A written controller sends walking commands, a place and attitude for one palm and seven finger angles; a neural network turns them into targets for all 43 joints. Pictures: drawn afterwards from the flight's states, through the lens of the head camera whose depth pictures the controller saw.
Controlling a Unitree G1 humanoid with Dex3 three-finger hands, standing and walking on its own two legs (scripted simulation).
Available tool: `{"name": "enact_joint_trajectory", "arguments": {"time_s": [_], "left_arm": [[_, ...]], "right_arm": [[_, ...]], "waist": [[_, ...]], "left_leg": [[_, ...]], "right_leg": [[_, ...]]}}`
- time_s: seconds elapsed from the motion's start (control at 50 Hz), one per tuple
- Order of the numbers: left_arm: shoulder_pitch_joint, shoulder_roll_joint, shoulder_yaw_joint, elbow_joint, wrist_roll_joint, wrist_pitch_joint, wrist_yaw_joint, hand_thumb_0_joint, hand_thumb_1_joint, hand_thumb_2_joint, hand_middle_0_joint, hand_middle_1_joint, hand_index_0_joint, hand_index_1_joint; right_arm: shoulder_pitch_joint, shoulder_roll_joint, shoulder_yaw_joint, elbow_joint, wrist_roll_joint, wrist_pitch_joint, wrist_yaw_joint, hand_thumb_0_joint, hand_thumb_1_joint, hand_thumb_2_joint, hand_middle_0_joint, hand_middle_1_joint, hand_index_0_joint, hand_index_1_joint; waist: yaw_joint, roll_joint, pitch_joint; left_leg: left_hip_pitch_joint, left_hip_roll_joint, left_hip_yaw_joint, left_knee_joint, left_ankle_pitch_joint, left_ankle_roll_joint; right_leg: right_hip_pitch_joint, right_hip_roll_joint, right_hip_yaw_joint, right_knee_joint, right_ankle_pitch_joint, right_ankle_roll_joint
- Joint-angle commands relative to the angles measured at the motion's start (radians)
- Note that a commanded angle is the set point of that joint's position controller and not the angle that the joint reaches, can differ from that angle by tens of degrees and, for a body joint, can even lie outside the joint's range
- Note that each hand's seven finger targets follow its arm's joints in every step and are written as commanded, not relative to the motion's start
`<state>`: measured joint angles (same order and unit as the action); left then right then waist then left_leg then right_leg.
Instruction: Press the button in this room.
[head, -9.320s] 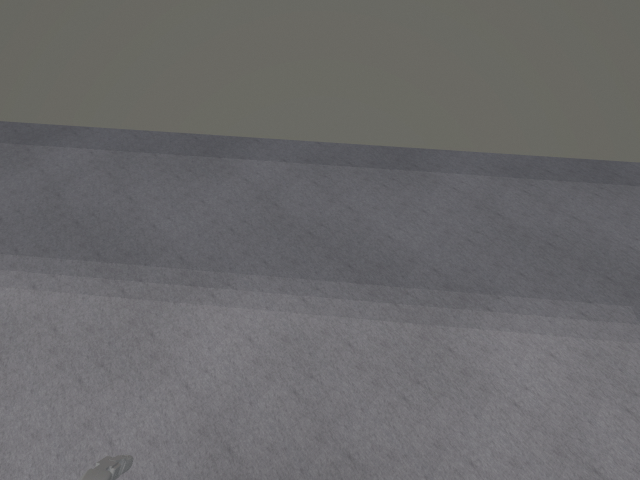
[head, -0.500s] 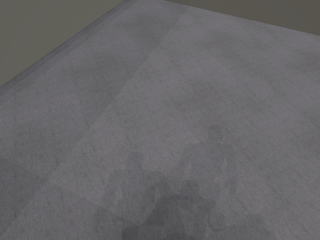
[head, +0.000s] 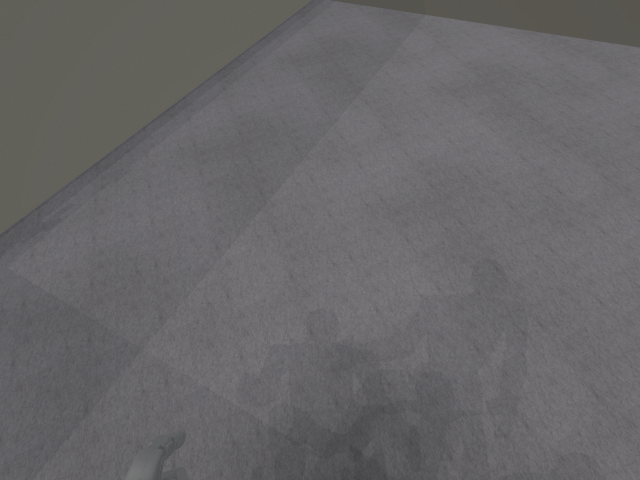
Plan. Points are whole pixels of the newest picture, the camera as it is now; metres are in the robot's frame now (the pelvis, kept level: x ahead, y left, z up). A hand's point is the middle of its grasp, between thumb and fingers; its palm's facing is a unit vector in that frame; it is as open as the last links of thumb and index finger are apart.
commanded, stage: turn or walk to find it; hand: left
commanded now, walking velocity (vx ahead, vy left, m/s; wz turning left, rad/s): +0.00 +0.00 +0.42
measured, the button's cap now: out of the picture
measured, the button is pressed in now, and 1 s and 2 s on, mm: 0 0 0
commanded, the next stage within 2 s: none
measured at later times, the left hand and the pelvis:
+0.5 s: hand out of the picture -0.07 +0.20 -0.17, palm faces +0.31 -0.92 -0.25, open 7.4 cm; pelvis -0.03 +0.00 +0.00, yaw +15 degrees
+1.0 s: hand out of the picture -0.02 +0.23 -0.14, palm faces +0.42 -0.87 -0.27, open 7.4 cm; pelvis -0.04 -0.01 +0.00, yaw +25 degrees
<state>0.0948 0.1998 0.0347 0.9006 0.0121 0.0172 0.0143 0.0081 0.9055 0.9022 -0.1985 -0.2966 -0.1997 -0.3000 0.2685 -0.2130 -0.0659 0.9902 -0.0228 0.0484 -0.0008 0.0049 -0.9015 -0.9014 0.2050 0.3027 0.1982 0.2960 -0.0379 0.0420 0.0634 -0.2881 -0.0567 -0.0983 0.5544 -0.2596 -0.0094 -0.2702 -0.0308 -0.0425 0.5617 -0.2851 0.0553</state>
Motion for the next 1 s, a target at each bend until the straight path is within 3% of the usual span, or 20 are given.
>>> {"name": "enact_joint_trajectory", "arguments": {"time_s": [0.0,0.02,0.04,0.1,0.24,0.38,0.42,0.46,0.48,0.5,0.52,0.54,0.56,0.58,0.66,0.82,0.88,0.94,0.96,0.98], "left_arm": [[0.165,0.255,0.054,-0.040,0.004,-0.017,0.025,0.000,0.900,0.900,-0.200,-0.300,-0.200,-0.300],[0.090,0.215,0.059,-0.056,0.003,-0.023,0.028,0.000,0.900,0.900,-0.200,-0.300,-0.200,-0.300],[0.035,0.197,0.054,-0.071,0.002,-0.018,0.025,0.000,0.900,0.900,-0.200,-0.300,-0.200,-0.300],[0.011,0.134,0.032,-0.075,0.000,-0.027,0.021,0.000,0.900,0.900,-0.200,-0.300,-0.200,-0.300],[0.143,0.151,0.040,-0.021,0.007,-0.030,0.022,0.000,0.900,0.900,-0.200,-0.300,-0.200,-0.300],[0.197,0.200,0.059,0.014,0.022,-0.020,0.021,0.000,0.900,0.900,-0.200,-0.300,-0.200,-0.300],[0.196,0.213,0.063,0.024,0.021,-0.017,0.018,0.000,0.900,0.900,-0.200,-0.300,-0.200,-0.300],[0.168,0.205,0.062,0.030,0.011,-0.011,0.016,0.000,0.900,0.900,-0.200,-0.300,-0.200,-0.300],[0.178,0.174,0.056,0.020,0.000,-0.003,0.014,0.000,0.900,0.900,-0.200,-0.300,-0.200,-0.300],[0.175,0.108,0.041,-0.012,-0.006,0.004,0.008,0.000,0.900,0.900,-0.200,-0.300,-0.200,-0.300],[0.110,0.103,0.028,-0.032,0.005,0.016,0.011,0.000,0.900,0.900,-0.200,-0.300,-0.200,-0.300],[0.091,0.117,0.034,-0.030,0.007,0.023,0.009,0.000,0.900,0.900,-0.200,-0.300,-0.200,-0.300],[0.078,0.113,0.037,-0.016,0.008,0.027,0.008,0.000,0.900,0.900,-0.200,-0.300,-0.200,-0.300],[0.079,0.124,0.042,-0.003,0.007,0.027,0.003,0.000,0.900,0.900,-0.200,-0.300,-0.200,-0.300],[0.128,0.123,0.037,0.027,0.003,0.014,-0.003,0.000,0.900,0.900,-0.200,-0.300,-0.200,-0.300],[0.038,0.102,0.029,-0.028,-0.004,0.015,0.007,0.000,0.900,0.900,-0.200,-0.300,-0.200,-0.300],[0.051,0.092,0.028,-0.035,-0.007,0.008,0.008,0.000,0.900,0.900,-0.200,-0.300,-0.200,-0.300],[0.109,0.102,0.032,-0.019,-0.010,-0.005,0.010,0.000,0.900,0.900,-0.200,-0.300,-0.200,-0.300],[0.156,0.127,0.038,-0.011,-0.006,-0.015,0.012,0.000,0.900,0.900,-0.200,-0.300,-0.200,-0.300],[0.187,0.195,0.051,-0.006,0.006,-0.026,0.020,0.000,0.900,0.900,-0.200,-0.300,-0.200,-0.300]], "right_arm": [[-0.044,-0.115,-0.040,-0.113,0.005,-0.013,-0.006,0.000,-0.900,-0.900,0.200,0.300,0.200,0.300],[-0.021,-0.119,-0.043,-0.092,0.000,0.002,0.000,0.000,-0.900,-0.900,0.200,0.300,0.200,0.300],[-0.002,-0.115,-0.047,-0.068,-0.002,0.011,0.005,0.000,-0.900,-0.900,0.200,0.300,0.200,0.300],[0.058,-0.091,-0.040,-0.030,-0.004,0.015,0.016,0.000,-0.900,-0.900,0.200,0.300,0.200,0.300],[-0.014,-0.093,-0.033,-0.040,-0.001,0.020,0.015,0.000,-0.900,-0.900,0.200,0.300,0.200,0.300],[-0.104,-0.069,-0.009,-0.071,0.013,-0.002,0.013,0.000,-0.900,-0.900,0.200,0.300,0.200,0.300],[-0.079,-0.063,-0.004,-0.069,0.017,-0.013,0.009,0.000,-0.900,-0.900,0.200,0.300,0.200,0.300],[-0.014,-0.079,-0.007,-0.054,0.017,-0.024,0.008,0.000,-0.900,-0.900,0.200,0.300,0.200,0.300],[0.019,-0.127,-0.015,-0.046,0.015,-0.035,0.009,0.000,-0.900,-0.900,0.200,0.300,0.200,0.300],[0.034,-0.225,-0.038,-0.053,0.006,-0.041,0.004,0.000,-0.900,-0.900,0.200,0.300,0.200,0.300],[0.062,-0.271,-0.046,-0.045,0.005,-0.029,-0.004,0.000,-0.900,-0.900,0.200,0.300,0.200,0.300],[0.033,-0.249,-0.037,-0.045,0.001,-0.029,-0.009,0.000,-0.900,-0.900,0.200,0.300,0.200,0.300],[-0.010,-0.221,-0.030,-0.052,0.000,-0.033,-0.017,0.000,-0.900,-0.900,0.200,0.300,0.200,0.300],[-0.061,-0.197,-0.022,-0.066,0.000,-0.034,-0.022,0.000,-0.900,-0.900,0.200,0.300,0.200,0.300],[-0.067,-0.181,-0.013,-0.072,0.009,-0.049,-0.025,0.000,-0.900,-0.900,0.200,0.300,0.200,0.300],[-0.022,-0.182,-0.029,-0.070,0.000,-0.039,-0.020,0.000,-0.900,-0.900,0.200,0.300,0.200,0.300],[-0.044,-0.184,-0.034,-0.080,-0.005,-0.033,-0.018,0.000,-0.900,-0.900,0.200,0.300,0.200,0.300],[-0.057,-0.180,-0.037,-0.083,0.001,-0.030,-0.014,0.000,-0.900,-0.900,0.200,0.300,0.200,0.300],[-0.063,-0.165,-0.037,-0.088,0.008,-0.031,-0.011,0.000,-0.900,-0.900,0.200,0.300,0.200,0.300],[-0.045,-0.106,-0.029,-0.096,0.016,-0.033,-0.005,0.000,-0.900,-0.900,0.200,0.300,0.200,0.300]], "waist": [[0.086,-0.243,-0.108],[0.052,-0.269,-0.069],[0.028,-0.227,-0.020],[-0.002,-0.182,-0.001],[0.052,-0.198,-0.019],[0.092,-0.233,-0.068],[0.078,-0.238,-0.105],[0.031,-0.186,-0.129],[0.009,-0.041,-0.154],[-0.005,0.263,-0.128],[-0.029,0.239,-0.114],[-0.017,0.150,-0.096],[-0.005,0.194,-0.068],[0.013,0.163,-0.027],[0.034,0.078,-0.074],[0.002,0.104,-0.072],[0.014,0.118,-0.073],[0.049,0.098,-0.098],[0.071,0.051,-0.123],[0.079,-0.131,-0.156]], "left_leg": [[-0.260,0.021,-0.006,0.491,-0.327,-0.014],[-0.256,0.045,-0.030,0.577,-0.265,-0.014],[-0.254,0.052,-0.010,0.649,-0.206,-0.019],[-0.252,0.069,0.035,0.694,-0.075,-0.044],[-0.259,0.101,0.063,0.589,-0.093,-0.072],[-0.134,0.108,0.145,0.255,-0.229,-0.053],[-0.070,0.090,0.174,0.132,-0.196,-0.043],[0.093,0.088,0.177,-0.089,-0.006,-0.030],[0.229,0.147,0.099,-0.192,0.114,-0.007],[0.320,0.400,-0.230,-0.243,0.377,0.091],[0.241,0.481,-0.256,-0.246,0.516,0.176],[0.185,0.456,-0.197,-0.247,0.447,0.197],[0.147,0.398,-0.174,-0.252,0.415,0.175],[0.131,0.361,-0.145,-0.245,0.416,0.165],[0.231,0.292,-0.059,-0.199,0.624,0.152],[0.215,0.301,-0.157,-0.180,0.584,0.186],[0.146,0.283,-0.196,-0.161,0.559,0.178],[0.055,0.232,-0.207,-0.104,0.479,0.134],[-0.012,0.192,-0.181,-0.049,0.356,0.094],[-0.171,0.104,-0.085,0.088,0.100,0.033]], "right_leg": [[0.148,-0.458,0.347,-0.285,0.200,-0.208],[0.056,-0.402,0.308,-0.332,0.027,-0.198],[-0.001,-0.357,0.266,-0.352,-0.082,-0.174],[0.014,-0.258,0.084,-0.311,0.062,-0.129],[0.116,-0.297,0.058,-0.298,0.107,-0.161],[0.169,-0.354,0.030,-0.217,0.286,-0.206],[0.184,-0.351,0.001,-0.155,0.384,-0.196],[0.107,-0.319,-0.066,-0.046,0.343,-0.129],[-0.013,-0.262,-0.118,0.088,0.218,-0.071],[-0.286,-0.125,-0.160,0.288,-0.213,0.010],[-0.289,-0.096,-0.073,0.419,-0.354,0.013],[-0.267,-0.107,-0.026,0.480,-0.310,0.004],[-0.282,-0.108,-0.003,0.512,-0.254,0.009],[-0.295,-0.101,0.005,0.544,-0.194,0.015],[-0.289,-0.080,0.006,0.551,-0.106,0.035],[-0.219,-0.053,0.019,0.347,-0.167,0.042],[-0.110,-0.023,0.003,0.191,-0.161,0.028],[0.060,-0.004,-0.015,-0.036,0.020,0.016],[0.176,-0.038,0.009,-0.165,0.124,0.010],[0.334,-0.214,0.163,-0.225,0.185,-0.038]]}}
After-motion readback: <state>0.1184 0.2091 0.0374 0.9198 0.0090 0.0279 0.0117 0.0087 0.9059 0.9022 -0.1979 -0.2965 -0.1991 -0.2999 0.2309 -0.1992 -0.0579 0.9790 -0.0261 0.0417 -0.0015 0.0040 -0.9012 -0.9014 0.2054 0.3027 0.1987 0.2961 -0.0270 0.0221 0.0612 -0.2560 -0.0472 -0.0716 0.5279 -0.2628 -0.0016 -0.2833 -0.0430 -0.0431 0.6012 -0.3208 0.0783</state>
